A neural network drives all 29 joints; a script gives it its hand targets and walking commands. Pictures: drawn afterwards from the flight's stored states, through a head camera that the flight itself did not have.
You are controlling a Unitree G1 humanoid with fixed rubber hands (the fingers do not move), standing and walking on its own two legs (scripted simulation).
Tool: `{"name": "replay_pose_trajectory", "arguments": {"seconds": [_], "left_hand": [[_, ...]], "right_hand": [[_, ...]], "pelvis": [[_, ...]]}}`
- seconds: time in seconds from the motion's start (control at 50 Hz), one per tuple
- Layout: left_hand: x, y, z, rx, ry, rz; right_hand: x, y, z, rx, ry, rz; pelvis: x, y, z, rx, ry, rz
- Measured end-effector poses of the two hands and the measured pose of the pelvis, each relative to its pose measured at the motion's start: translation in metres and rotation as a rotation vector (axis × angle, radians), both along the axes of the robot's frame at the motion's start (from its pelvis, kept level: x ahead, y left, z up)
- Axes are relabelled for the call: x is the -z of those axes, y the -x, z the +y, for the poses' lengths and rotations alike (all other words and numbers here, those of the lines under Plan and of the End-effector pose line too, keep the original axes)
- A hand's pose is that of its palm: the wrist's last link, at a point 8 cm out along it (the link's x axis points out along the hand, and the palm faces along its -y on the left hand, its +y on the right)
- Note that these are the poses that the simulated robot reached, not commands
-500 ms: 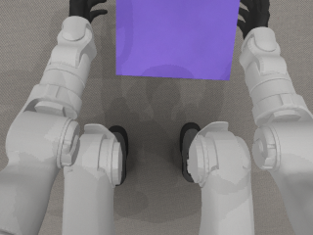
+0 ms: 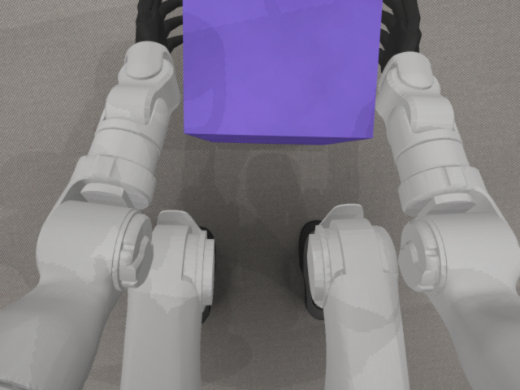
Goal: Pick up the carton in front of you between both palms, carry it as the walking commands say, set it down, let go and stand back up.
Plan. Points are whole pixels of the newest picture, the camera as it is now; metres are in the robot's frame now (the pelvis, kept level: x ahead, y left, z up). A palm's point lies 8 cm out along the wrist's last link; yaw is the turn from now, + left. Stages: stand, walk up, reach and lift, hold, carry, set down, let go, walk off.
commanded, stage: reach and lift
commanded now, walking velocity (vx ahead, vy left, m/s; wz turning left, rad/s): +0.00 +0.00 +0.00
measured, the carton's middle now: (274, 71) +0.51 -0.04 -0.21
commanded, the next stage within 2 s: none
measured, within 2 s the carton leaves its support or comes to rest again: neither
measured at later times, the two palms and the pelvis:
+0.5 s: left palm out of the picture +0.49 +0.12 +0.07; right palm out of the picture +0.47 -0.18 +0.06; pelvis +0.00 +0.00 +0.13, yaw -1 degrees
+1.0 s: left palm out of the picture +0.45 +0.13 +0.22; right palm out of the picture +0.44 -0.17 +0.22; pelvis +0.05 +0.00 +0.26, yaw -1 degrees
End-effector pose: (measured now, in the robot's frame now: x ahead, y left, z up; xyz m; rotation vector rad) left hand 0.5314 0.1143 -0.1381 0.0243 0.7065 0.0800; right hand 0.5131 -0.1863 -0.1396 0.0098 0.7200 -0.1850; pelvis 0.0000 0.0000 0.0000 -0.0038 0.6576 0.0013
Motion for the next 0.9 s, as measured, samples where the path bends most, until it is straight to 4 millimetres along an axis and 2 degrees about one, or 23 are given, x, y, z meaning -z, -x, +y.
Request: {"name": "replay_pose_trajectory", "arguments": {"seconds": [0.12, 0.2, 0.3, 0.54, 0.7, 0.9], "left_hand": [[-0.062, 0.010, -0.002, -0.018, 0.027, -0.060], [-0.103, 0.020, -0.002, -0.024, 0.038, -0.047], [-0.144, 0.032, 0.001, -0.024, 0.030, -0.020], [-0.214, 0.042, 0.004, -0.025, 0.028, -0.036], [-0.260, 0.054, 0.008, -0.037, 0.036, -0.038], [-0.327, 0.072, 0.013, -0.050, 0.039, -0.030]], "right_hand": [[-0.061, 0.012, -0.001, 0.026, -0.017, -0.062], [-0.103, 0.023, 0.002, 0.023, -0.036, -0.051], [-0.144, 0.035, 0.004, 0.012, -0.030, -0.023], [-0.213, 0.044, 0.006, 0.006, -0.026, -0.038], [-0.258, 0.055, 0.010, 0.011, -0.038, -0.041], [-0.325, 0.070, 0.015, 0.008, -0.044, -0.033]], "pelvis": [[-0.018, 0.001, 0.001, 0.006, 0.000, 0.018], [-0.041, 0.002, 0.002, 0.011, 0.000, 0.038], [-0.075, 0.005, 0.002, 0.014, -0.003, 0.059], [-0.134, -0.002, 0.004, 0.015, -0.006, 0.075], [-0.173, -0.017, 0.004, 0.017, -0.007, 0.038], [-0.232, -0.039, 0.003, 0.020, -0.005, -0.055]]}}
